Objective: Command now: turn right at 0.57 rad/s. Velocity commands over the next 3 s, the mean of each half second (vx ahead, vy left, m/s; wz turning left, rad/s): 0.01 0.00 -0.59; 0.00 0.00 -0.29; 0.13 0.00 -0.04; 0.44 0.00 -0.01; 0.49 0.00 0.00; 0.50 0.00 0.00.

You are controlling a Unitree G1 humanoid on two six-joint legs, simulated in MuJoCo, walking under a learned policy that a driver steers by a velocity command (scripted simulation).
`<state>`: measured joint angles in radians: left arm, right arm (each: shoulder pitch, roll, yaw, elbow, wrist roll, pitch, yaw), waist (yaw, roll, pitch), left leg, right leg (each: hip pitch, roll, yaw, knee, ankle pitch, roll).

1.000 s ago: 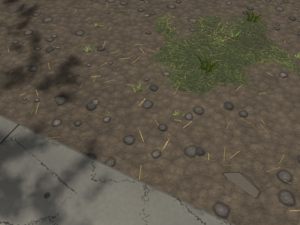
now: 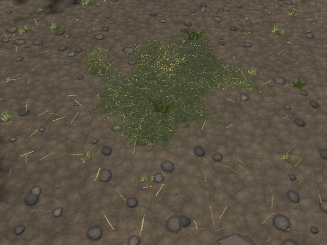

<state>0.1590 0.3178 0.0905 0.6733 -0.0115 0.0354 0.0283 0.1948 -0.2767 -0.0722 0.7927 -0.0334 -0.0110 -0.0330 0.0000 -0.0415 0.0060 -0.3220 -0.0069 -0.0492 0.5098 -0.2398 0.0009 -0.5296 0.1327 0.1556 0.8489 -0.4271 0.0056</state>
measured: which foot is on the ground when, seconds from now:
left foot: down 0.00-0.36, up 0.38-0.78, down 0.80-1.00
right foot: up 0.00-0.34, down 0.36-1.00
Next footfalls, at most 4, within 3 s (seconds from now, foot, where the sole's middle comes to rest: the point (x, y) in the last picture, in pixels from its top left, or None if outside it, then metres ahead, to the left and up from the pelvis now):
0.36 right None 0.01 -0.15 -0.77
0.80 left None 0.10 0.07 -0.77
1.90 left None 0.45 -0.09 -0.77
2.44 right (261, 209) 0.63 -0.43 -0.77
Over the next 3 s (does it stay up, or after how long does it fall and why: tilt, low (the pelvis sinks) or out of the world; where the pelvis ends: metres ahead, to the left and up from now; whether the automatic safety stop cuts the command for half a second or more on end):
stays up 0.81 -0.36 -0.01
